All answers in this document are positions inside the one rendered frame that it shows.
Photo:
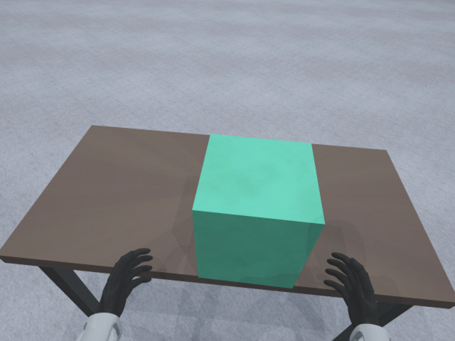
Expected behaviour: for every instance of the robot right hand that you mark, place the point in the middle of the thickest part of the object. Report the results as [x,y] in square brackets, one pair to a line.
[358,292]

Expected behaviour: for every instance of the robot left forearm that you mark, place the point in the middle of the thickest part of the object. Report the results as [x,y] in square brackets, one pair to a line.
[101,327]

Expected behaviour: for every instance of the table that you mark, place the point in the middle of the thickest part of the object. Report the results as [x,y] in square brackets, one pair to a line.
[125,189]

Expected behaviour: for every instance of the carton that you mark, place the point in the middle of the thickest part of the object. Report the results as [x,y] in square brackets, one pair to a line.
[257,213]

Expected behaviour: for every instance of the robot right forearm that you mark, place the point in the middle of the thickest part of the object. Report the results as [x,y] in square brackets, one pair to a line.
[369,332]

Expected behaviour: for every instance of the robot left hand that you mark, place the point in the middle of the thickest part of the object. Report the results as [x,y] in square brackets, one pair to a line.
[120,284]

